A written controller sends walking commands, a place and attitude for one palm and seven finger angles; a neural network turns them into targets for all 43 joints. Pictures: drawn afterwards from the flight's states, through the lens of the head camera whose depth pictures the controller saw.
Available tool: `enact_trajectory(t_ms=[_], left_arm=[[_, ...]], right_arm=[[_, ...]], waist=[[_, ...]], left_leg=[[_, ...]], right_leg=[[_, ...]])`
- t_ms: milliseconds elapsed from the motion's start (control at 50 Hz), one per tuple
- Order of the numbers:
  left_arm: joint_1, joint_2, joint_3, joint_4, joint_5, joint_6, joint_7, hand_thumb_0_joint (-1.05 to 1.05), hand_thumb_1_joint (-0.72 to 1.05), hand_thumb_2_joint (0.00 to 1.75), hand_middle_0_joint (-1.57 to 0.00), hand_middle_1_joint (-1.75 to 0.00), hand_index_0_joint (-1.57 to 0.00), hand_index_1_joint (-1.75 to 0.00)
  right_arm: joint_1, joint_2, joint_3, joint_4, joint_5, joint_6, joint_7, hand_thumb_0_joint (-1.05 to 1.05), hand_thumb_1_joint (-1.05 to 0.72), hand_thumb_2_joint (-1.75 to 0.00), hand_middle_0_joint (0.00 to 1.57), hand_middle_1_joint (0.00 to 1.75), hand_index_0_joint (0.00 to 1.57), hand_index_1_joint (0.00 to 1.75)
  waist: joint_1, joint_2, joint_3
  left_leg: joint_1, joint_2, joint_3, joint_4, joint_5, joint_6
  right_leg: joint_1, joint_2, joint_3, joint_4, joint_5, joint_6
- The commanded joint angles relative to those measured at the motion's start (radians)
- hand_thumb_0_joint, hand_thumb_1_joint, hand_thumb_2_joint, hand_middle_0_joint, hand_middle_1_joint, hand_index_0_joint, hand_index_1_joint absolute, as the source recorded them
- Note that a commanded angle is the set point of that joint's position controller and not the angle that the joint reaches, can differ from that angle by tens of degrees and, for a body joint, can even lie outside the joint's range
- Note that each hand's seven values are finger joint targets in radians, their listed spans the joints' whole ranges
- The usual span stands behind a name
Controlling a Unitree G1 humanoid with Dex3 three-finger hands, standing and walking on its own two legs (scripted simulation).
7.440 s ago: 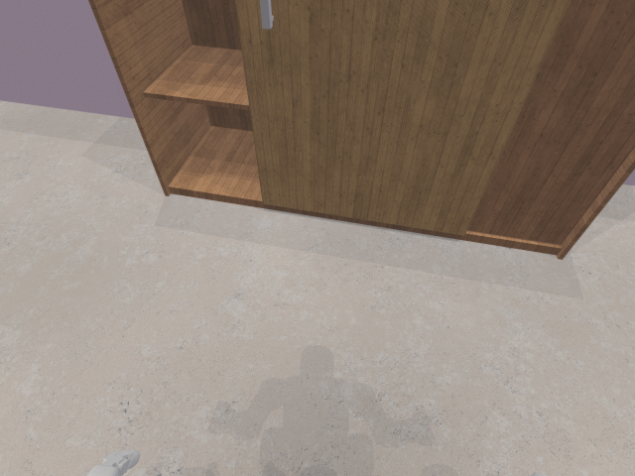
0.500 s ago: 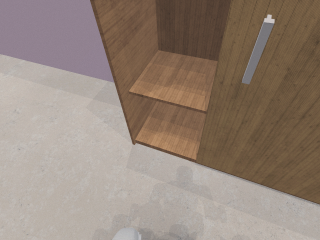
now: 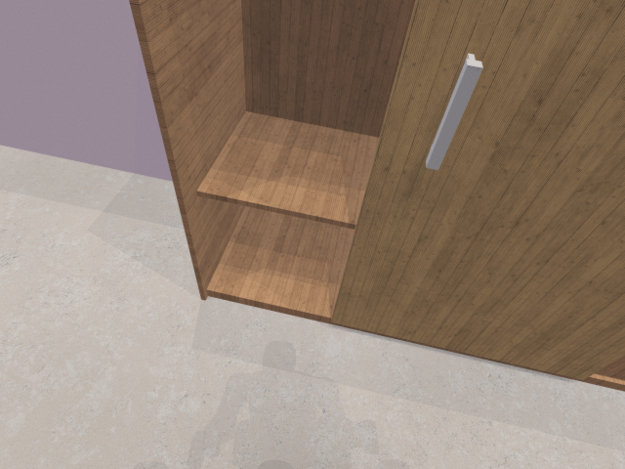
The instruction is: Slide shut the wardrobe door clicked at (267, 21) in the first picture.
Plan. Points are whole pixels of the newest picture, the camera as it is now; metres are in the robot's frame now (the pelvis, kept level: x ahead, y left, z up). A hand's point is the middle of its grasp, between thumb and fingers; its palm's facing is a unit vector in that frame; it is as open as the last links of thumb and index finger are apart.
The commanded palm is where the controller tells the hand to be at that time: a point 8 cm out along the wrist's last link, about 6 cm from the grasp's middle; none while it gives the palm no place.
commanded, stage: take the last steps up to it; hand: right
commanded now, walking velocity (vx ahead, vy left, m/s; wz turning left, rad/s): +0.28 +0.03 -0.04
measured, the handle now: (450, 114) +0.67 -0.18 +0.14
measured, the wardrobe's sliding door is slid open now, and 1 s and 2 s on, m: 0.47 0.47 0.47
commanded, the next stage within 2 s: come to a stop and stand still in 0.64 s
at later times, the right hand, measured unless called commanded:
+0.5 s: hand out of the picture +0.07 -0.23 -0.18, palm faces +0.05 +0.98 -0.17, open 7.4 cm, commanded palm none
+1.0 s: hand (409, 401) +0.27 -0.15 -0.16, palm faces +0.02 +0.97 -0.25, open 7.3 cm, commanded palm none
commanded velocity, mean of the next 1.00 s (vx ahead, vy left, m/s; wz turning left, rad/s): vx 0.09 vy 0.00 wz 0.03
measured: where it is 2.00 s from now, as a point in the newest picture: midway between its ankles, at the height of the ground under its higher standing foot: outside the picture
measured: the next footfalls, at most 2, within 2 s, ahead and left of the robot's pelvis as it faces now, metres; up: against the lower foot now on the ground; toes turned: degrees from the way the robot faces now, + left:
right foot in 0.22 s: +0.03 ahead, -0.15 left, +0.00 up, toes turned -5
left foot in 0.68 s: +0.22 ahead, +0.10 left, +0.00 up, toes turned +3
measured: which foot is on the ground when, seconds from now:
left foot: down 0.00-0.22, up 0.24-0.66, down 0.68-1.00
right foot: up 0.00-0.20, down 0.22-0.68, up 0.70-1.00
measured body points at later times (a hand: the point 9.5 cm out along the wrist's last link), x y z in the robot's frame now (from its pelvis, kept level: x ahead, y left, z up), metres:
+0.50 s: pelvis +0.07 -0.04 +0.00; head +0.08 -0.06 +0.45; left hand +0.03 +0.18 -0.15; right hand +0.07 -0.28 -0.16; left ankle +0.14 +0.10 -0.67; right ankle -0.01 -0.15 -0.74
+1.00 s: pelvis +0.19 +0.03 -0.01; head +0.21 +0.06 +0.44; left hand +0.22 +0.26 -0.17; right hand +0.27 -0.20 -0.14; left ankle +0.25 +0.10 -0.74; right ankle +0.21 -0.12 -0.69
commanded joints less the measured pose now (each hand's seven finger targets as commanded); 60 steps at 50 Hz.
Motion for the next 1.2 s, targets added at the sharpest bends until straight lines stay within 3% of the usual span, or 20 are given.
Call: enact_trajectory(t_ms=[0,80,160,200,220,280,360,540,580,620,640,660,680,700,720,740,800,1040,1120,1180], left_arm=[[-0.068,0.038,0.003,-0.068,0.002,-0.032,-0.004,0.00,0.90,0.90,-0.20,-0.30,-0.20,-0.30],[-0.083,0.012,-0.009,-0.065,-0.002,-0.060,-0.009,0.00,0.90,0.90,-0.20,-0.30,-0.20,-0.30],[0.076,0.012,-0.021,0.013,-0.008,-0.096,0.012,0.00,0.90,0.90,-0.20,-0.30,-0.20,-0.30],[0.201,0.166,0.013,0.037,0.002,-0.103,0.027,0.00,0.90,0.90,-0.20,-0.30,-0.20,-0.30],[0.212,0.183,0.015,0.034,0.003,-0.095,0.031,0.00,0.90,0.90,-0.20,-0.30,-0.20,-0.30],[0.109,0.077,-0.018,0.025,0.000,-0.111,0.042,0.00,0.90,0.90,-0.20,-0.30,-0.20,-0.30],[0.135,0.045,-0.028,0.040,-0.010,-0.138,0.050,0.00,0.90,0.90,-0.20,-0.30,-0.20,-0.30],[0.215,0.045,-0.019,0.097,0.004,-0.135,0.055,0.00,0.90,0.90,-0.20,-0.30,-0.20,-0.30],[0.198,0.059,-0.015,0.101,0.005,-0.130,0.055,0.00,0.90,0.90,-0.20,-0.30,-0.20,-0.30],[0.186,0.066,-0.013,0.107,-0.004,-0.127,0.053,0.00,0.90,0.90,-0.20,-0.30,-0.20,-0.30],[0.188,0.051,-0.012,0.108,-0.012,-0.128,0.045,0.00,0.90,0.90,-0.20,-0.30,-0.20,-0.30],[0.231,-0.006,-0.021,0.096,-0.024,-0.131,0.037,0.00,0.90,0.90,-0.20,-0.30,-0.20,-0.30],[0.239,-0.024,-0.025,0.075,-0.030,-0.124,0.042,0.00,0.90,0.90,-0.20,-0.30,-0.20,-0.30],[0.204,-0.011,-0.020,0.077,-0.030,-0.114,0.042,0.00,0.90,0.90,-0.20,-0.30,-0.20,-0.30],[0.157,-0.036,-0.020,0.077,-0.025,-0.109,0.034,0.00,0.90,0.90,-0.20,-0.30,-0.20,-0.30],[0.142,-0.035,-0.018,0.079,-0.017,-0.099,0.033,0.00,0.90,0.90,-0.20,-0.30,-0.20,-0.30],[0.212,-0.095,-0.043,0.119,-0.014,-0.062,0.039,0.00,0.90,0.90,-0.20,-0.30,-0.20,-0.30],[0.006,-0.022,-0.008,0.003,-0.015,-0.020,0.032,0.00,0.90,0.90,-0.20,-0.30,-0.20,-0.30],[-0.016,-0.024,-0.015,-0.017,-0.018,-0.036,0.030,0.00,0.90,0.90,-0.20,-0.30,-0.20,-0.30],[0.051,-0.032,-0.022,0.010,-0.019,-0.052,0.031,0.00,0.90,0.90,-0.20,-0.30,-0.20,-0.30]], right_arm=[[0.095,-0.188,-0.049,-0.013,-0.009,-0.029,-0.001,0.00,-0.90,-0.90,0.20,0.30,0.20,0.30],[0.138,-0.206,-0.052,0.036,-0.017,-0.036,0.008,0.00,-0.90,-0.90,0.20,0.30,0.20,0.30],[0.121,-0.165,-0.042,0.076,0.003,-0.027,0.016,0.00,-0.90,-0.90,0.20,0.30,0.20,0.30],[0.090,-0.074,-0.019,0.047,0.006,-0.025,0.028,0.00,-0.90,-0.90,0.20,0.30,0.20,0.30],[0.032,-0.100,-0.025,0.022,-0.006,-0.026,0.029,0.00,-0.90,-0.90,0.20,0.30,0.20,0.30],[0.041,-0.108,-0.036,0.073,-0.013,-0.018,0.044,0.00,-0.90,-0.90,0.20,0.30,0.20,0.30],[0.100,-0.081,-0.033,0.116,-0.007,-0.014,0.050,0.00,-0.90,-0.90,0.20,0.30,0.20,0.30],[-0.087,-0.063,-0.026,0.053,0.005,-0.014,0.049,0.00,-0.90,-0.90,0.20,0.30,0.20,0.30],[-0.053,-0.064,-0.031,0.058,0.005,-0.020,0.047,0.00,-0.90,-0.90,0.20,0.30,0.20,0.30],[0.108,-0.088,-0.040,0.110,0.001,-0.035,0.042,0.00,-0.90,-0.90,0.20,0.30,0.20,0.30],[0.226,-0.140,-0.054,0.147,-0.003,-0.047,0.036,0.00,-0.90,-0.90,0.20,0.30,0.20,0.30],[0.328,-0.227,-0.079,0.173,-0.012,-0.060,0.023,0.00,-0.90,-0.90,0.20,0.30,0.20,0.30],[0.360,-0.281,-0.084,0.176,0.007,-0.058,0.020,0.00,-0.90,-0.90,0.20,0.30,0.20,0.30],[0.267,-0.257,-0.077,0.153,0.014,-0.050,0.015,0.00,-0.90,-0.90,0.20,0.30,0.20,0.30],[0.161,-0.224,-0.068,0.127,0.011,-0.048,0.013,0.00,-0.90,-0.90,0.20,0.30,0.20,0.30],[0.066,-0.169,-0.056,0.096,0.011,-0.042,0.003,0.00,-0.90,-0.90,0.20,0.30,0.20,0.30],[-0.048,-0.096,-0.020,0.066,0.003,-0.047,-0.007,0.00,-0.90,-0.90,0.20,0.30,0.20,0.30],[0.018,-0.177,-0.060,0.046,-0.013,-0.003,-0.024,0.00,-0.90,-0.90,0.20,0.30,0.20,0.30],[0.023,-0.189,-0.064,0.043,-0.016,0.001,-0.021,0.00,-0.90,-0.90,0.20,0.30,0.20,0.30],[-0.002,-0.185,-0.060,0.050,-0.006,0.005,-0.019,0.00,-0.90,-0.90,0.20,0.30,0.20,0.30]], waist=[[-0.059,0.223,0.023],[-0.073,0.226,0.013],[0.001,0.112,-0.031],[0.063,-0.268,-0.010],[0.073,-0.179,0.060],[0.021,-0.142,0.150],[-0.017,-0.063,0.090],[0.018,-0.089,0.140],[-0.004,-0.094,0.111],[-0.077,-0.053,0.016],[-0.125,0.042,-0.063],[-0.156,0.260,-0.182],[-0.133,0.327,-0.238],[-0.116,0.213,-0.163],[-0.092,0.215,-0.091],[-0.054,0.099,-0.021],[0.025,0.078,-0.006],[-0.045,0.175,-0.074],[-0.051,0.201,-0.120],[-0.014,0.186,-0.139]], left_leg=[[0.023,0.239,-0.245,-0.278,-0.137,0.097],[0.019,0.247,-0.256,-0.293,-0.228,0.121],[-0.170,0.141,-0.140,-0.123,-0.240,0.044],[-0.453,-0.008,0.046,0.276,-0.288,-0.038],[-0.500,0.016,-0.022,0.413,-0.292,-0.026],[-0.488,0.067,-0.080,0.562,-0.130,-0.031],[-0.467,0.055,-0.061,0.608,0.002,-0.059],[-0.397,0.051,-0.009,0.285,0.021,-0.035],[-0.267,0.017,0.011,0.206,0.008,-0.013],[-0.032,-0.033,0.049,0.094,0.094,0.002],[0.167,-0.006,-0.002,0.045,0.151,0.018],[0.369,0.236,-0.313,-0.004,0.256,0.110],[0.355,0.397,-0.546,-0.125,0.344,0.204],[0.228,0.375,-0.515,-0.187,0.120,0.229],[0.099,0.343,-0.492,-0.237,-0.037,0.202],[-0.020,0.314,-0.392,-0.250,-0.012,0.170],[-0.218,0.237,-0.171,-0.235,0.337,0.112],[-0.011,0.292,-0.220,-0.120,0.548,0.181],[0.039,0.265,-0.235,-0.103,0.481,0.170],[-0.036,0.211,-0.201,-0.059,0.307,0.093]], right_leg=[[-0.053,-0.032,-0.050,-0.147,-0.009,-0.001],[0.043,-0.027,-0.102,-0.357,-0.063,-0.027],[0.420,-0.012,-0.129,-0.693,0.085,-0.039],[0.536,-0.358,0.326,-0.891,-0.162,-0.165],[0.454,-0.420,0.377,-0.933,-0.194,-0.222],[0.333,-0.316,0.195,-0.941,-0.040,-0.189],[0.394,-0.248,0.029,-0.890,0.403,-0.177],[0.402,-0.276,-0.037,-0.812,0.614,-0.183],[0.372,-0.281,-0.048,-0.753,0.685,-0.177],[0.346,-0.238,-0.091,-0.561,0.772,-0.142],[0.244,-0.189,-0.110,-0.396,0.663,-0.114],[0.048,-0.061,-0.183,-0.092,0.264,-0.070],[-0.029,0.012,-0.118,0.165,-0.242,-0.065],[-0.043,-0.038,-0.047,0.239,-0.217,-0.083],[-0.069,-0.067,-0.041,0.263,-0.139,-0.081],[-0.042,-0.093,-0.027,0.228,-0.060,-0.077],[0.118,-0.094,-0.028,0.017,0.015,-0.037],[0.020,-0.023,-0.037,-0.156,-0.058,0.006],[0.086,-0.006,-0.058,-0.332,-0.050,-0.005],[0.279,0.003,-0.082,-0.612,0.140,-0.017]])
